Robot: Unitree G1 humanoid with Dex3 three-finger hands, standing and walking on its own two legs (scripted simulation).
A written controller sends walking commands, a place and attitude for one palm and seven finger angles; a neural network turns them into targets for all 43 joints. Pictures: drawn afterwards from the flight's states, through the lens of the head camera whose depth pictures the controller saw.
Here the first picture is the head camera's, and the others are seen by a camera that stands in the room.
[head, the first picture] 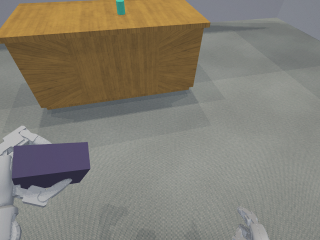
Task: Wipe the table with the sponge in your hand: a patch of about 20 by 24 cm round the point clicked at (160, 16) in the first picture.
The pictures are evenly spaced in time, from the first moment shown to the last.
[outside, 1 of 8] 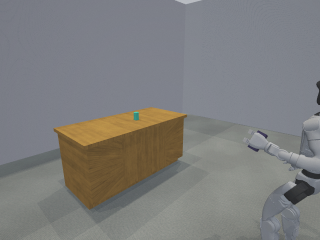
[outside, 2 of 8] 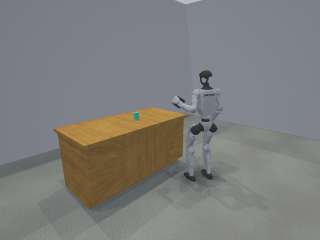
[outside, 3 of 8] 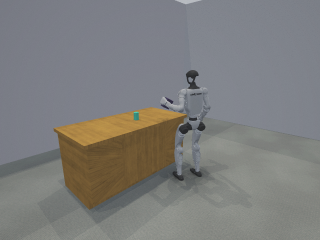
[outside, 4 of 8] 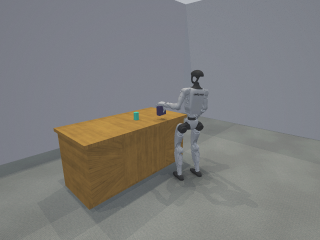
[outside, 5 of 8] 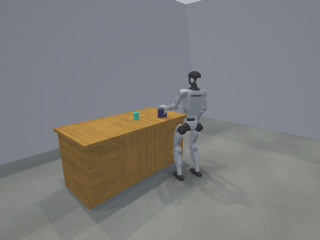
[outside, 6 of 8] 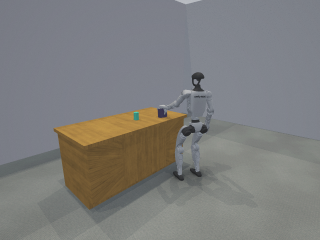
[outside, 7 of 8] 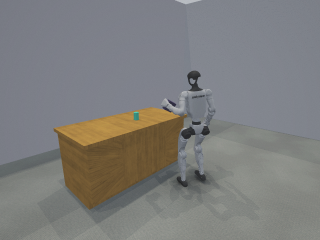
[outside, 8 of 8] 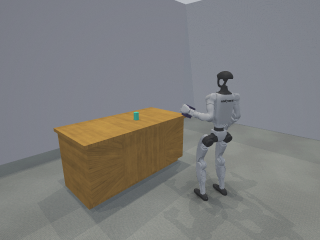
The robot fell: no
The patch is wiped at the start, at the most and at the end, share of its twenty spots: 0.00 0.95 0.95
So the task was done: yes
